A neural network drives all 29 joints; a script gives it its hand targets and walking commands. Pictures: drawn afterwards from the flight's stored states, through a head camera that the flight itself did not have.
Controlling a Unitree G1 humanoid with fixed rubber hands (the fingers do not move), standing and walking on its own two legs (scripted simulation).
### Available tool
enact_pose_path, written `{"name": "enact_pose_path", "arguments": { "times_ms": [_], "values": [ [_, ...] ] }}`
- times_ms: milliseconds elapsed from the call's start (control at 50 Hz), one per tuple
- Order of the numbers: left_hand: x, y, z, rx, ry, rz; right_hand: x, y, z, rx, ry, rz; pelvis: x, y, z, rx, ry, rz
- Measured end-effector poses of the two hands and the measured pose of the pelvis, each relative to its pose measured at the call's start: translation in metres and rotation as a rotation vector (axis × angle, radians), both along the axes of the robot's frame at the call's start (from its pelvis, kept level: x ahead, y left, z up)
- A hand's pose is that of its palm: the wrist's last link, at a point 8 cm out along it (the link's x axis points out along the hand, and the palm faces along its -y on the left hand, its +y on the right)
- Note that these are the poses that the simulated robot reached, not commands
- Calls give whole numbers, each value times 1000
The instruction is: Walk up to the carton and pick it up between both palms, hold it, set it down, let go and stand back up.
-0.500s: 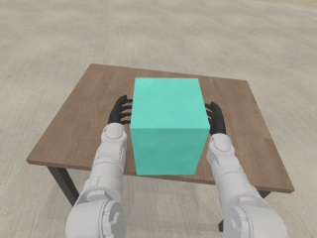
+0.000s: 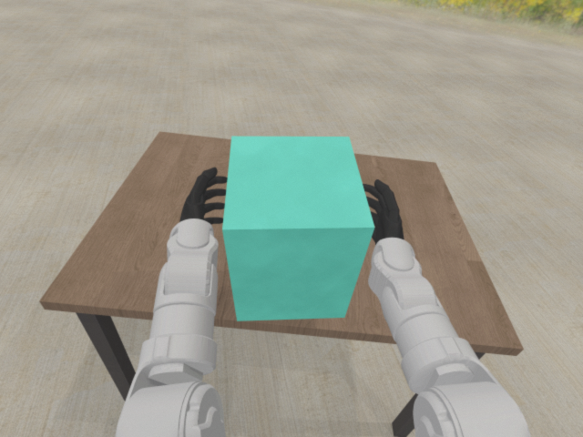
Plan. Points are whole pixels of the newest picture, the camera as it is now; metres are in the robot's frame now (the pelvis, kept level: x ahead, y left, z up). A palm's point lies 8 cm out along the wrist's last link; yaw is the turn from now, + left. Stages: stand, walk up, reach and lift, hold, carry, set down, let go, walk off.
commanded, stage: reach and lift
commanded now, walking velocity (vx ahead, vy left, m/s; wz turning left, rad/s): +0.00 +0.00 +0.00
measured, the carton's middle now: (291, 231) +0.42 +0.02 +0.09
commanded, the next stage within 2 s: hold in 1.24 s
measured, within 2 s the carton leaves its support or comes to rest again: neither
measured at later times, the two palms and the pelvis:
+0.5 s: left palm (194, 222) +0.36 +0.15 +0.16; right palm (396, 241) +0.35 -0.12 +0.15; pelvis -0.02 +0.00 +0.00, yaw +0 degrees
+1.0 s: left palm (200, 218) +0.36 +0.14 +0.16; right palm (402, 238) +0.35 -0.13 +0.16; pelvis -0.01 +0.00 +0.00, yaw +0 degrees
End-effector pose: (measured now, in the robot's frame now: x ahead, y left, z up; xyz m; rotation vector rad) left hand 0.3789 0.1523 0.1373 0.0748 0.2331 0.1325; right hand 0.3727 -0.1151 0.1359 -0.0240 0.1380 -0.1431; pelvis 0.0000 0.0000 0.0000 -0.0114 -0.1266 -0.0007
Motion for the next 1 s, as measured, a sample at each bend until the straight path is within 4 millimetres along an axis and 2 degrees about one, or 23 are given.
{"name": "enact_pose_path", "arguments": {
  "times_ms": [140,360,640,860,1000],
  "values": [
    [-12,-3,6,-2,5,-3,-15,-3,2,8,-13,-13,-9,1,-1,-2,-26,7],
    [-23,-7,16,5,4,-13,-28,-7,10,8,-45,-20,-18,2,-1,0,-48,1],
    [-21,-2,21,13,16,0,-20,-2,15,5,-56,-3,-15,2,-1,5,-53,5],
    [-18,-9,24,23,3,-13,-22,-9,18,15,-80,-21,-7,-1,-2,5,-75,8],
    [-22,-11,28,30,-10,-5,-25,-11,21,18,-99,-12,-6,-3,-2,4,-86,8]
  ]
}}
